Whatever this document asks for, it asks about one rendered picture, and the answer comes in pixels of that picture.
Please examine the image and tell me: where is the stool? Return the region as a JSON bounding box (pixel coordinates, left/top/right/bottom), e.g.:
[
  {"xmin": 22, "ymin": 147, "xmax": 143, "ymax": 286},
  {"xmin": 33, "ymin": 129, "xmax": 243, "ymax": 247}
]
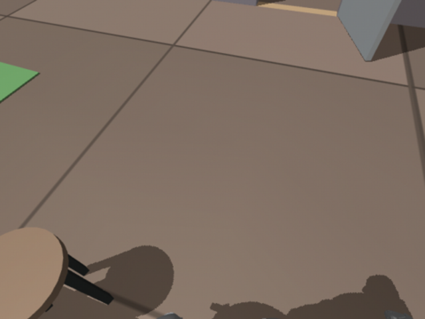
[{"xmin": 0, "ymin": 227, "xmax": 114, "ymax": 319}]

